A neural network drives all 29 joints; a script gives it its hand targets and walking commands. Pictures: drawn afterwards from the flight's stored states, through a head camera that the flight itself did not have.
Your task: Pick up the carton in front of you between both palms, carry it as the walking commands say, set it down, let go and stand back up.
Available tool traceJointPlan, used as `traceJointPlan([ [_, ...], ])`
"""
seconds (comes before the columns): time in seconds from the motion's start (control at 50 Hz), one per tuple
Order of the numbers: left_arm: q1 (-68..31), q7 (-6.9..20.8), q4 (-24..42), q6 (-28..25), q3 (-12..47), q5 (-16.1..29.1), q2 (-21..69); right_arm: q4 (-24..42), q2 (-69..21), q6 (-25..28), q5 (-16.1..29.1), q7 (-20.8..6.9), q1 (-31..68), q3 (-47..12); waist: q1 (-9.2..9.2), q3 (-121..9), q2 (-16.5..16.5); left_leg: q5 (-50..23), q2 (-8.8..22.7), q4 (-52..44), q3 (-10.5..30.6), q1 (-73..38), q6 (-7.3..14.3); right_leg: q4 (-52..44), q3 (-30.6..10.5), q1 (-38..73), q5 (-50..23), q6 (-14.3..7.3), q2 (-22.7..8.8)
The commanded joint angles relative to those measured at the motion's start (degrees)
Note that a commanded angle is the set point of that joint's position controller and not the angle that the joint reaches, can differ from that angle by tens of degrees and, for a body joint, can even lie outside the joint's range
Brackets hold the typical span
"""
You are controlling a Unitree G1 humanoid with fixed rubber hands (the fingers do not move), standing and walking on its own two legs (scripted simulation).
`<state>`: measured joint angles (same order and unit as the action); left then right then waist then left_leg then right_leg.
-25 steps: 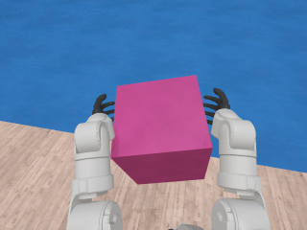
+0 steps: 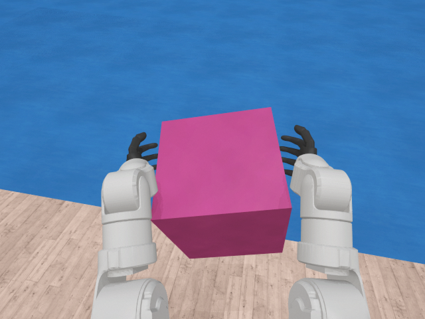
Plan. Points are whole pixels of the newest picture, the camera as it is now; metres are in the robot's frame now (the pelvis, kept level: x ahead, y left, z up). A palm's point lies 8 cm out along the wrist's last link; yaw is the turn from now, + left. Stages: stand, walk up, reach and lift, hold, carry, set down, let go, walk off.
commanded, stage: carry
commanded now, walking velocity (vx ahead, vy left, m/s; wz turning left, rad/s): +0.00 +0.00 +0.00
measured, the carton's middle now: (225, 191) +0.35 -0.01 +0.04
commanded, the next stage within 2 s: none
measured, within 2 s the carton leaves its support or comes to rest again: neither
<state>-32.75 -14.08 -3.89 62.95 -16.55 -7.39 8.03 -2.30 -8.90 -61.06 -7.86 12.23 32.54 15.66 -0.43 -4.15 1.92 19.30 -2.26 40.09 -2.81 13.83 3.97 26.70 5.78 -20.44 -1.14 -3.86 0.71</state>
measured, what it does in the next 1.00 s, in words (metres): shifts its weight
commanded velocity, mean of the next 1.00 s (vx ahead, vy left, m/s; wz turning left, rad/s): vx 0.20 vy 0.00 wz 0.00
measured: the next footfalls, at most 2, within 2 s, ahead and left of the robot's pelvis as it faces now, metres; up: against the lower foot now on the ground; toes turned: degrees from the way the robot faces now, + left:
left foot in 1.44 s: +0.40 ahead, +0.14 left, -0.04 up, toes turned +3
right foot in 1.92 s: +0.66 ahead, -0.07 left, -0.08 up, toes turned -3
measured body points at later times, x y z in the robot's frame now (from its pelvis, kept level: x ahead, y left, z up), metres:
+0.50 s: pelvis -0.03 -0.01 +0.00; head -0.07 -0.02 +0.45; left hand +0.31 +0.14 +0.13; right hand +0.32 -0.16 +0.14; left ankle -0.07 +0.10 -0.71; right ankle +0.07 -0.07 -0.74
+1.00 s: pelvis +0.05 -0.02 -0.01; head +0.03 -0.03 +0.44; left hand +0.40 +0.14 +0.12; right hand +0.41 -0.17 +0.13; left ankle -0.07 +0.10 -0.71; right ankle +0.07 -0.08 -0.74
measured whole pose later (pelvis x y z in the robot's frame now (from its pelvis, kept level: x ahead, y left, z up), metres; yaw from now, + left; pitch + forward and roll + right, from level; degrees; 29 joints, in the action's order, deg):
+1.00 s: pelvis +0.05 -0.02 -0.01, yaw +1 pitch +5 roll +2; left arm -34.1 -14.9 -6.7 63.9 -18.7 -7.9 7.5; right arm -7.0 -8.8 -62.4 -8.7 13.0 35.7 15.6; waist -1.5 -9.8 0.4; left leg 22.9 0.0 39.8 -3.8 13.4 3.2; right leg 33.2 10.2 -23.1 7.0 -4.7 -1.6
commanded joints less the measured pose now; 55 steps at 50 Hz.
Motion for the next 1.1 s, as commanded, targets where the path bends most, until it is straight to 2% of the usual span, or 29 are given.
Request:
traceJointPlan([
  [0.0, -40.16, 8.60, 1.49, -0.91, 35.16, 17.36, 51.38, -2.68, -50.20, -1.55, 15.67, -7.50, 34.58, -32.26, 0.36, -23.65, -1.30, -18.94, 8.69, -4.62, 7.75, -3.22, 1.27, -0.25, -9.03, 15.19, -29.64, -2.57, -11.18],
  [0.04, -42.24, 8.55, 1.73, -0.99, 34.53, 17.44, 52.15, -2.87, -50.90, -1.38, 16.54, -7.32, 38.05, -32.59, -0.05, -21.80, 2.23, -11.68, 7.89, -5.02, 6.43, -1.46, 1.45, -0.71, -9.04, 16.60, -31.42, -2.84, -11.25],
  [0.06, -41.76, 8.44, 1.76, -1.22, 34.94, 18.19, 53.45, -2.19, -50.99, -0.99, 16.74, -7.14, 37.80, -32.62, 0.82, -22.19, -2.26, -11.04, 7.30, -5.45, 6.54, -0.90, 1.18, -1.44, -11.55, 17.07, -29.14, -3.19, -12.99],
  [0.08, -42.61, 8.41, 2.74, -1.37, 34.14, 17.50, 51.79, -3.72, -51.44, -1.35, 16.09, -7.06, 36.96, -31.52, 0.19, -20.92, -0.44, -12.54, 7.01, -5.39, 6.68, -0.79, 1.44, -2.47, -9.51, 15.96, -27.47, -1.64, -11.48],
  [0.1, -40.91, 8.37, 1.65, -0.64, 35.34, 17.38, 53.53, -0.44, -51.35, -0.90, 16.83, -6.78, 39.74, -32.70, 0.00, -18.02, -1.62, -10.69, 7.84, -7.73, 7.79, 1.07, 1.90, -4.38, -9.62, 13.18, -14.08, -1.25, -10.78],
  [0.12, -38.23, 8.19, -3.40, -0.12, 31.24, 14.56, 50.17, -4.60, -48.99, -2.00, 14.54, -6.39, 38.53, -32.08, 0.30, -19.10, 2.54, -2.88, 7.34, -8.38, 8.10, 0.30, 2.64, -7.73, -11.72, 12.76, -2.57, -1.07, -10.46],
  [0.16, -41.27, 8.17, -0.77, 0.03, 31.56, 14.88, 51.12, -5.42, -50.08, -2.28, 13.80, -6.33, 38.14, -30.62, -0.38, -12.40, -1.37, 7.14, 8.77, -15.25, 11.35, 4.12, 3.15, -8.49, -9.68, 7.49, 12.42, 0.43, -8.94],
  [0.2, -42.62, 7.49, 0.56, -0.14, 31.53, 15.53, 51.19, -6.89, -49.36, -2.16, 14.39, -6.19, 37.03, -29.12, -0.51, -12.24, -8.31, -4.02, 12.13, -15.65, 13.17, 5.24, 1.78, -4.35, -6.57, 7.77, 6.60, -0.05, -7.70],
  [0.24, -39.89, 6.91, -5.34, 0.54, 27.47, 12.27, 47.95, -9.41, -47.25, -2.40, 13.33, -5.67, 38.03, -27.72, -0.38, -11.79, -4.13, -4.41, 12.95, -17.41, 13.19, 8.01, 2.17, -4.61, -6.40, 8.85, 9.08, 0.11, -7.61],
  [0.28, -40.40, 6.60, -5.06, 0.07, 27.20, 12.11, 46.94, -11.42, -46.63, -2.50, 13.17, -5.65, 36.06, -26.75, 0.22, -13.71, -0.16, -13.73, 11.02, -10.55, 9.74, 4.71, 1.83, -2.92, -7.93, 10.57, -4.90, -0.88, -9.57],
  [0.36, -42.77, 6.99, -5.78, 0.59, 27.55, 13.86, 49.33, -11.11, -49.10, -2.28, 14.61, -5.18, 39.10, -25.93, 0.52, -14.42, -4.55, -15.40, 9.44, -9.62, 8.16, 3.56, 1.28, -3.02, -6.92, 9.87, -10.63, -0.66, -10.89],
  [0.42, -40.62, 6.98, -7.40, 0.46, 25.36, 13.19, 49.18, -9.65, -50.11, -2.55, 14.29, -4.99, 40.09, -27.42, -0.72, -17.65, 2.02, -3.74, 7.72, -8.98, 7.45, 3.05, 1.83, -5.12, -9.62, 11.60, -3.68, -0.70, -11.60],
  [0.48, -45.59, 7.73, -3.95, 0.14, 27.94, 15.81, 52.48, -7.57, -53.44, -2.06, 16.03, -5.75, 44.25, -29.30, -1.23, -16.09, -0.02, 0.91, 6.01, -8.94, 7.18, 2.26, 1.89, -8.48, -11.96, 7.13, 4.95, -1.50, -13.71],
  [0.5, -46.02, 8.05, -3.60, 0.08, 28.26, 15.95, 52.76, -8.24, -53.90, -2.08, 15.31, -5.63, 41.21, -28.23, -0.70, -17.68, 2.70, 5.10, 5.31, -8.67, 6.82, 4.43, 2.19, -11.49, -13.32, 8.03, 14.60, -0.64, -13.96],
  [0.54, -46.50, 8.53, -2.12, -0.14, 28.88, 15.44, 52.77, -5.67, -54.43, -2.14, 15.70, -5.92, 43.78, -31.59, -0.39, -18.45, 4.88, 0.20, 4.87, -7.18, 6.60, 2.68, 2.47, -11.61, -12.47, 8.90, 10.79, -0.28, -12.93],
  [0.58, -44.48, 8.46, -1.28, 0.03, 29.79, 14.78, 51.82, -5.88, -54.80, -2.04, 17.14, -6.59, 42.60, -32.63, 0.57, -19.31, 0.30, 1.70, 4.50, -7.12, 6.30, 2.51, 2.21, -11.11, -13.06, 10.75, 10.01, -0.76, -14.04],
  [0.68, -45.13, 8.34, 3.12, 0.32, 30.70, 16.43, 50.46, -6.36, -55.38, -2.61, 17.31, -6.40, 41.62, -33.43, -0.06, -22.31, 3.08, 11.26, 2.58, -5.91, 4.08, 0.68, 4.30, -14.88, -11.48, 9.26, 33.39, 0.32, -12.40],
  [0.74, -45.80, 8.06, 3.74, 0.07, 33.66, 17.59, 51.89, -3.86, -53.72, -1.98, 17.32, -6.42, 40.78, -33.91, 1.22, -21.72, 2.24, 6.62, 1.53, 0.54, -0.54, 9.14, 2.54, -10.23, -14.07, 17.12, 10.34, -4.22, -15.19],
  [0.76, -37.11, 8.13, -3.43, 1.13, 29.70, 14.95, 47.81, -8.43, -51.57, -2.77, 15.31, -5.80, 37.21, -31.91, 0.72, -21.77, 4.56, 10.94, 0.97, -0.65, -1.35, 10.17, 2.01, -11.65, -13.85, 17.93, 19.86, -3.87, -16.23],
  [0.8, -39.85, 8.27, -1.15, 1.03, 30.26, 14.05, 47.45, -8.58, -51.35, -3.32, 13.91, -5.59, 37.57, -30.36, 0.61, -20.62, 5.74, 11.84, 0.52, -3.93, -2.75, 6.85, 2.76, -14.14, -17.45, 13.44, 31.81, -4.40, -17.71],
  [0.82, -43.35, 8.74, -0.20, 1.08, 31.10, 17.44, 49.66, -4.98, -51.57, -2.83, 15.22, -5.74, 38.51, -31.86, 0.11, -18.85, 7.58, 9.58, 0.58, -6.78, -1.45, 6.25, 3.48, -13.57, -15.47, 12.98, 32.64, -4.69, -17.48],
  [0.84, -42.32, 8.59, -1.20, 0.74, 30.38, 16.29, 49.14, -12.79, -52.37, -3.26, 14.44, -6.02, 33.72, -29.14, 1.57, -18.04, 2.66, 4.77, 2.51, -5.52, -1.06, 4.85, 2.85, -11.81, -11.98, 9.24, 25.38, -3.53, -15.67],
  [0.86, -42.39, 8.80, -1.97, 0.49, 30.84, 16.81, 51.25, -4.98, -52.17, -2.42, 13.93, -5.99, 39.14, -29.73, 0.49, -19.15, 3.69, 8.26, 1.25, -8.54, -0.70, -2.93, 4.38, -10.64, -12.17, 6.02, 20.66, -2.30, -14.15],
  [0.9, -43.46, 8.43, 0.86, -0.15, 31.52, 17.24, 50.99, -6.75, -52.08, -1.64, 15.73, -5.89, 39.21, -30.58, -0.65, -19.68, -3.97, 5.34, 6.37, -7.54, 5.95, -5.48, 6.13, -5.14, -6.95, 2.24, 13.82, -0.65, -11.57],
  [0.96, -39.76, 7.59, -1.79, -0.14, 29.01, 14.74, 47.58, -6.64, -51.91, -1.65, 16.26, -5.50, 37.56, -32.63, -1.02, -17.93, -1.96, -3.37, 12.58, -7.26, 13.18, -3.15, 7.45, 7.65, 0.31, 0.89, 6.09, -0.43, -6.58],
  [1.0, -38.03, 7.74, -3.74, -0.21, 29.31, 14.65, 48.07, -6.51, -49.01, -1.36, 15.51, -5.36, 36.64, -31.86, -2.00, -17.45, -5.54, -6.82, 12.98, -2.80, 12.55, -2.00, 6.23, 8.35, -2.08, -0.08, 6.54, -2.02, -6.76],
  [1.02, -40.40, 7.64, -3.54, -0.08, 29.09, 14.12, 47.40, -9.48, -49.68, -1.84, 13.79, -5.13, 33.42, -28.83, 0.74, -16.89, -4.95, -8.27, 10.97, 2.46, 9.92, 3.43, 5.07, 8.19, -5.18, 5.18, 1.53, -3.29, -7.73],
  [1.06, -33.63, 7.40, -7.05, -0.37, 25.75, 12.13, 45.58, -8.00, -50.04, -1.61, 15.96, -5.19, 38.51, -31.95, 2.96, -22.57, 12.22, -6.60, 3.06, 21.58, -1.33, 19.56, 0.05, 3.96, -18.51, 23.74, -10.06, -8.16, -15.28],
  [1.08, -37.58, 7.60, -3.47, -1.07, 29.22, 14.77, 48.75, -5.71, -50.48, -0.98, 15.89, -5.49, 36.54, -32.10, 5.56, -22.22, 13.94, 9.79, -0.21, 28.19, -3.11, 35.88, -2.14, 3.82, -27.44, 37.38, -17.27, -12.79, -20.19],
])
